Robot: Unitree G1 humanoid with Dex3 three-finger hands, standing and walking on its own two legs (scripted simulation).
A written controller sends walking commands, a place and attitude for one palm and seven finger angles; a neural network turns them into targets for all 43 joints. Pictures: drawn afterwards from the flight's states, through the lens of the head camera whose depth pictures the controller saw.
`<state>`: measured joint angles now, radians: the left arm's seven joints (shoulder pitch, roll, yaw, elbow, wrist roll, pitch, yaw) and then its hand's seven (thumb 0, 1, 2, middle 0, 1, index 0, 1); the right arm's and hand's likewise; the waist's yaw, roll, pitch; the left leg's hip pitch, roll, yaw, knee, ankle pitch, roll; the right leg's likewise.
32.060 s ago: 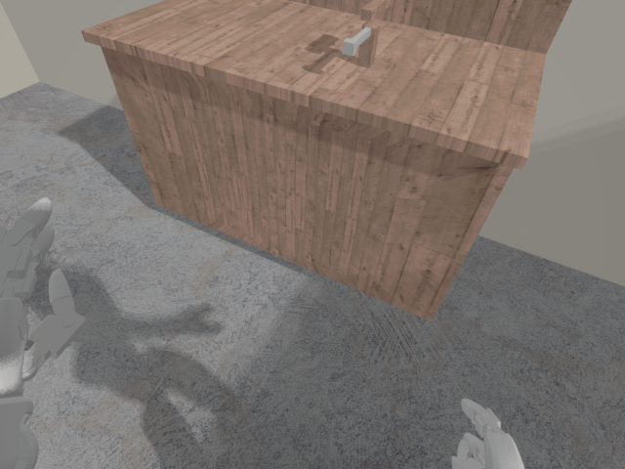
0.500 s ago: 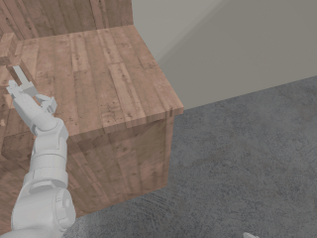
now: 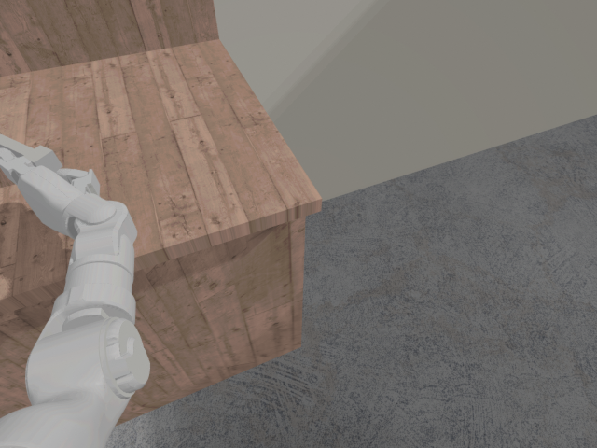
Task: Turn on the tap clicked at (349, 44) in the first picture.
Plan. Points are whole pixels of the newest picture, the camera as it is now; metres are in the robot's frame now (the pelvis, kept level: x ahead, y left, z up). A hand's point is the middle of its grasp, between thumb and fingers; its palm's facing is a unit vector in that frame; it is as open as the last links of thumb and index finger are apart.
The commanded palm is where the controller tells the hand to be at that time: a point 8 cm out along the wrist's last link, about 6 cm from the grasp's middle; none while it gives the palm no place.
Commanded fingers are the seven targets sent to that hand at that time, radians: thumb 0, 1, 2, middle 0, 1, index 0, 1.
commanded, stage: push the lever round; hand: left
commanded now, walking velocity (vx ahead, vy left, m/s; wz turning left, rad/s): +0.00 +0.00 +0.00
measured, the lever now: (42, 161) +0.46 +0.34 +0.15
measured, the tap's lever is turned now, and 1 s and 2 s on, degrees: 39 71 74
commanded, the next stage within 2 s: lift the hand up off the lever in 0.88 s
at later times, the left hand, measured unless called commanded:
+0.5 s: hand (102, 167) +0.47 +0.27 +0.13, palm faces +0.86 -0.49 -0.13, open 8.2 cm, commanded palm +0.42 +0.28 +0.14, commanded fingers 0.00 0.90 0.90 -0.15 -0.15 -0.15 -0.15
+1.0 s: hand (109, 154) +0.50 +0.27 +0.13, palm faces +0.85 -0.50 -0.14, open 8.0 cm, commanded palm +0.44 +0.28 +0.14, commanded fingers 0.00 0.90 0.90 -0.15 -0.15 -0.15 -0.15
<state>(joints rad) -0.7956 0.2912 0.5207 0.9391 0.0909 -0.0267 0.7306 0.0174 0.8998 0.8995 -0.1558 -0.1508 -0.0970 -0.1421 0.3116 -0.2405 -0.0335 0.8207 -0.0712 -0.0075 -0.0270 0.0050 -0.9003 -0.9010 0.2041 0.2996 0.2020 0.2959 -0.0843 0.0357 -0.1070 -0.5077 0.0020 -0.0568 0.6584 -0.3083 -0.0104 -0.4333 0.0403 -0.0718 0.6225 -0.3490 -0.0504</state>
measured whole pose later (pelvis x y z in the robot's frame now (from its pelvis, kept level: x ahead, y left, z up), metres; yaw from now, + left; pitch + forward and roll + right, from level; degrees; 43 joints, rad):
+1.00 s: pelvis +0.00 -0.01 -0.01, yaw +0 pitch +14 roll -1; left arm -1.01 0.41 0.60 1.16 0.18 -0.01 0.81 0.02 0.90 0.90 -0.16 -0.15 -0.10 -0.14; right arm 0.38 -0.25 -0.03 0.82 -0.10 -0.02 0.02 0.00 -0.90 -0.90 0.20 0.30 0.20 0.30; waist -0.16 0.04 -0.13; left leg -0.63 0.02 -0.07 0.71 -0.32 -0.02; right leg -0.55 0.06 -0.08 0.66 -0.35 -0.06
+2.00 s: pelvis +0.00 +0.00 +0.00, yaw +0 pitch +10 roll -1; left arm -0.99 0.32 0.55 1.03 0.15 0.13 0.82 0.02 0.90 0.90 -0.16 -0.15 -0.15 -0.15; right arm 0.31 -0.24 -0.03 0.84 -0.09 -0.04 0.01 0.00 -0.90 -0.90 0.20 0.30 0.20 0.30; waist -0.10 0.04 -0.12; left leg -0.49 0.01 -0.05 0.61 -0.29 -0.01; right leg -0.42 0.04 -0.07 0.57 -0.32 -0.05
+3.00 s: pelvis +0.00 +0.01 +0.01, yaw +0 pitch +6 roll -1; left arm -0.95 0.27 0.49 0.87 0.09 0.23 0.79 0.02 0.90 0.90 -0.15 -0.15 -0.15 -0.15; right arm 0.30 -0.23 -0.03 0.86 -0.06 -0.07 0.00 0.01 -0.90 -0.90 0.20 0.30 0.20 0.30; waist -0.06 0.05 -0.10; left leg -0.37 -0.01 -0.04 0.52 -0.25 0.00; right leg -0.30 0.03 -0.05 0.48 -0.29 -0.04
